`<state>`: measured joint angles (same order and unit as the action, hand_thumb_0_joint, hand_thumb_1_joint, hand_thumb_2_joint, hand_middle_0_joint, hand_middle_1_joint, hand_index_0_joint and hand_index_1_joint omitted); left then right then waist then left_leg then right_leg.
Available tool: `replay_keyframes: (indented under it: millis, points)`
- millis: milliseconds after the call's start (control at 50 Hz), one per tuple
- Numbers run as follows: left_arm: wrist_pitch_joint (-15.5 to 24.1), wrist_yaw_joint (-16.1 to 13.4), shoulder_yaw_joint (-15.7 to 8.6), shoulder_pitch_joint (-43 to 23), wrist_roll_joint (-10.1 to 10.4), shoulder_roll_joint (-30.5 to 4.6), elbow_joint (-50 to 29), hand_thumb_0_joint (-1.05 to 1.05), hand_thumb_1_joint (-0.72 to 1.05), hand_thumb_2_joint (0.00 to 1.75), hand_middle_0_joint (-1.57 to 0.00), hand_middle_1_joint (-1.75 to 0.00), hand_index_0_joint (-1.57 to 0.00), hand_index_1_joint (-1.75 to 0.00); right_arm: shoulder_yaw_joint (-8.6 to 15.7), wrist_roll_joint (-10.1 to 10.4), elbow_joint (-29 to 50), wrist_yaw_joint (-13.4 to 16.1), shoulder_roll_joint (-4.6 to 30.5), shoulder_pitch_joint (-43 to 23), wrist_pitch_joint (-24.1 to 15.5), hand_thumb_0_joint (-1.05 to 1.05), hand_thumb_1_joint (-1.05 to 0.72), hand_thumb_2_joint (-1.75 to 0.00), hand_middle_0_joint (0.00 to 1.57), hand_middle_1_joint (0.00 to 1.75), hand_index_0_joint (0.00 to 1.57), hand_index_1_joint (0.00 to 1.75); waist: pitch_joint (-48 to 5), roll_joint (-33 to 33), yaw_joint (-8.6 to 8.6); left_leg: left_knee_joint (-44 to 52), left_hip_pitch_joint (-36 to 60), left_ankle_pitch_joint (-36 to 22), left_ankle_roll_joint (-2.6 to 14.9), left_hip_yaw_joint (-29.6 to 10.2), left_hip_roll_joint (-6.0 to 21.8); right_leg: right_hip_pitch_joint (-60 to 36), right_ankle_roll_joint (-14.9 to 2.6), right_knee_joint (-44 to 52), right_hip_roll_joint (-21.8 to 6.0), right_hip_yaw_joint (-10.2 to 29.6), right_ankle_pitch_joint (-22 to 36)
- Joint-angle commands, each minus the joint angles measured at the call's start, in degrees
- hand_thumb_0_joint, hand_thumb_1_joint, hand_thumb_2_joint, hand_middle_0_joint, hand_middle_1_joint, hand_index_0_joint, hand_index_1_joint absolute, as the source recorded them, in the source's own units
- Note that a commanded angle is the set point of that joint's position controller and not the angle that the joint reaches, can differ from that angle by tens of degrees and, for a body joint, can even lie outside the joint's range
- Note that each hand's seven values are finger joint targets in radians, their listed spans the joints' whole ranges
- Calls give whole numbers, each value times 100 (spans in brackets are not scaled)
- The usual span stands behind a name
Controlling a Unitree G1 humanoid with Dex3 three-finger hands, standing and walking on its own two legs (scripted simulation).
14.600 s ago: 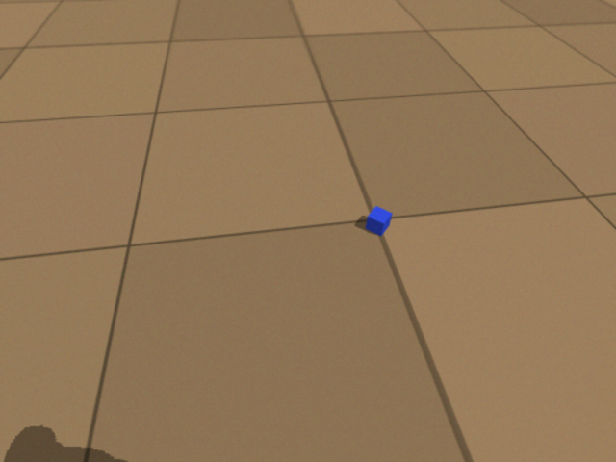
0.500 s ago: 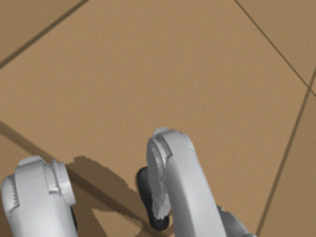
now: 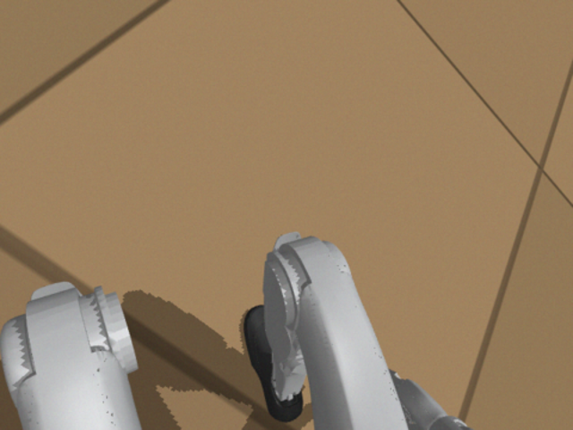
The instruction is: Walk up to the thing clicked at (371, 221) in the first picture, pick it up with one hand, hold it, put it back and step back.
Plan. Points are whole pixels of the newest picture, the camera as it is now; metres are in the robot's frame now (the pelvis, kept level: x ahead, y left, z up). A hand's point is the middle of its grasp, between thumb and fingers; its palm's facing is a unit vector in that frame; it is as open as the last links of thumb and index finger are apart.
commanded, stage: close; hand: left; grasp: from above
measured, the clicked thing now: out of the picture +0.44 +0.34 -0.25
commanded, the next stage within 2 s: settle in 1.40 s
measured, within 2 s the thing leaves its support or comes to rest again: leaves its support in 1.78 s
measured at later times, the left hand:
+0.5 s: hand out of the picture +0.42 +0.34 -0.23, palm faces -0.50 -0.11 -0.86, open 12.2 cm
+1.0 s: hand out of the picture +0.41 +0.33 -0.22, palm faces -0.45 -0.04 -0.89, open 11.2 cm
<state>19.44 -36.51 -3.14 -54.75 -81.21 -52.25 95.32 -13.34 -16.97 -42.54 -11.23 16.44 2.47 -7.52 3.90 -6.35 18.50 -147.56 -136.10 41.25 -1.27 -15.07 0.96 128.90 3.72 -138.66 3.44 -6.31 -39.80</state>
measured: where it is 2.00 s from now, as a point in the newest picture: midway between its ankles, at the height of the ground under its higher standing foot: (204, 414)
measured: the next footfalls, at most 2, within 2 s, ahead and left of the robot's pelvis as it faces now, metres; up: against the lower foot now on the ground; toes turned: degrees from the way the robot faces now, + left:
none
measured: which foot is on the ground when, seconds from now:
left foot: down 0.00-1.00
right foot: down 0.00-1.00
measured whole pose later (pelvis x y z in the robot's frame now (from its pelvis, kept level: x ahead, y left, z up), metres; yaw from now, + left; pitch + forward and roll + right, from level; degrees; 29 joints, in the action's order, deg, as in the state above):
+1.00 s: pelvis +0.00 +0.00 +0.00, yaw +0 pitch +28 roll -14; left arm 19.4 -36.4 -1.8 -55.1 -81.3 -53.7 96.1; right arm -13.7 -16.8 -42.0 -11.1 17.6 2.4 -8.5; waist 4.0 -6.4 18.1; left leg -147.6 -136.2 40.7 -0.6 -15.0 1.1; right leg 128.7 3.7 -138.2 3.7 -6.4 -39.2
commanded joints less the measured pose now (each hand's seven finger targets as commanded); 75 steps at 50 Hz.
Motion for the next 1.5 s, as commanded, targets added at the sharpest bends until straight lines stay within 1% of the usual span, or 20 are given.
replay_keyframes:
  millis: [0,80,100,260,300,340,420,540,600,640,700,820,1000,1040,1060,1140,1240,1280,1340,1480]
  points:
    - [-215,-285,-29,-1463,170,-1226,-320,0,-36,90,-16,-91,-17,-90,499,-7,19,41,1840,811,-78,0,-89,-90,20,30,20,30,-3341,2708,179,1554,2895,-1092,165,788,46,-1507,-485,1066,188,-789,1413]
    - [-306,-159,-81,-1645,293,-1380,-361,0,-33,88,-19,-90,-20,-89,486,58,75,-8,1881,820,-196,0,-90,-90,20,30,20,30,-3358,2776,174,1567,2869,-1042,177,758,66,-1542,-489,1088,183,-761,1381]
    - [-330,-145,-383,-1539,336,-1667,-295,0,-32,89,-19,-90,-20,-89,514,46,217,-9,1966,796,-219,0,-90,-90,20,30,20,30,-3375,2595,199,1540,2821,-1026,199,737,70,-1640,-463,1104,168,-779,1384]
    - [-217,422,-376,-1293,463,-1558,-388,0,-26,87,-26,-85,-26,-85,489,60,269,-10,1859,1003,-148,0,-90,-90,20,30,20,30,-3359,2745,258,1531,2945,-1300,164,727,74,-1864,-451,1078,156,-786,1584]
    - [-140,522,-430,-1158,495,-1659,-558,0,-23,87,-28,-84,-28,-84,450,78,258,29,1798,1044,-46,0,-90,-90,20,30,20,30,-3635,2797,152,1559,3083,-1540,147,708,72,-2104,-452,1124,165,-786,1763]
    - [-66,623,-265,-1160,485,-1456,-477,0,-20,88,-31,-83,-31,-83,421,77,328,-5,1746,1060,8,0,-90,-90,20,30,20,30,-3340,2656,236,1545,2973,-1471,150,698,80,-1974,-453,1100,162,-825,1697]
    - [164,678,-327,-807,537,-1544,-461,0,-17,88,-33,-83,-33,-83,416,109,363,38,1798,1048,145,0,-90,-90,20,30,20,30,-3308,2559,100,1541,2938,-1580,152,719,62,-2086,-460,1191,176,-807,1744]
    - [465,578,-273,-939,428,-1595,-576,0,-11,83,-36,-81,-36,-80,311,77,406,53,1718,962,255,0,-89,-90,20,30,20,30,-3238,2410,132,1531,2870,-1314,197,686,85,-2024,-430,1243,213,-814,1532]
    - [556,372,-469,-1050,301,-1836,-735,0,-6,84,-40,-80,-40,-79,342,44,404,108,1821,992,302,0,-89,-90,20,30,20,30,-3458,2630,53,1619,3004,-1256,169,685,85,-1995,-450,1211,207,-821,1458]
    - [539,280,-252,-1011,159,-1592,-485,0,-5,83,-40,-80,-40,-79,323,-18,391,107,1796,897,284,0,-89,-90,20,30,20,30,-3210,2556,183,1569,2989,-1155,164,669,112,-1781,-447,1153,243,-843,1379]
    - [474,46,-179,-1168,32,-1603,-555,0,-1,83,-42,-81,-43,-79,365,-38,378,154,1816,792,227,0,-89,-90,20,30,20,30,-3178,2631,160,1580,2893,-1007,151,710,100,-1732,-481,1184,243,-763,1237]
    - [161,-227,35,-1455,75,-1377,-578,0,2,78,-44,-78,-45,-76,437,-41,106,175,1850,812,82,0,-89,-90,20,30,20,30,-3163,2617,178,1648,2772,-826,142,708,84,-1473,-512,1224,253,-773,1074]
    - [-197,-87,49,-1547,300,-1227,-310,0,11,78,-52,-76,-53,-75,485,52,109,32,1910,840,-214,0,-90,-90,20,30,20,30,-3097,2603,241,1616,2773,-870,162,650,74,-1372,-476,1069,181,-810,1236]
    - [-197,-67,-287,-1541,305,-1720,-391,0,12,79,-54,-74,-55,-73,508,84,247,48,2023,791,-237,0,-89,-90,20,30,20,30,-3271,2420,170,1590,2750,-932,192,650,77,-1570,-458,1132,187,-789,1285]
    - [-206,4,-135,-1659,280,-1521,-415,0,13,77,-55,-73,-56,-72,492,124,352,52,1972,821,-233,0,-90,-90,20,30,20,30,-3269,2480,206,1574,2724,-971,206,702,61,-1569,-459,1141,174,-737,1326]
    - [-169,163,-346,-1313,363,-1559,-130,0,15,81,-58,-74,-58,-74,490,88,279,47,1947,949,-197,0,-90,-90,20,30,20,30,-3072,2295,228,1551,2577,-958,209,708,53,-1609,-437,1170,170,-771,1297]
    - [-21,328,-373,-1349,350,-1677,-351,0,23,81,-63,-74,-63,-73,464,93,385,87,1885,975,-85,0,-90,-90,20,30,20,30,-3288,2430,188,1574,2717,-1016,198,715,48,-1751,-444,1179,161,-765,1323]
    - [40,392,-213,-1191,342,-1447,-145,0,25,85,-66,-75,-65,-75,404,51,409,80,1837,917,-51,0,-90,-90,20,30,20,30,-3049,2323,267,1499,2583,-972,202,722,40,-1667,-445,1145,156,-782,1304]
    - [147,384,-310,-1258,367,-1685,-425,0,30,84,-67,-75,-68,-75,379,71,380,142,1829,959,59,0,-89,-90,20,30,20,30,-3417,2346,138,1463,2700,-1165,214,720,48,-1901,-424,1208,177,-749,1477]
    - [261,409,-166,-1066,330,-1566,-256,0,38,92,-75,-78,-75,-79,300,-18,403,172,1759,911,143,0,-90,-90,20,30,20,30,-3075,2430,152,1498,2607,-951,202,740,59,-1793,-443,1181,207,-729,1255]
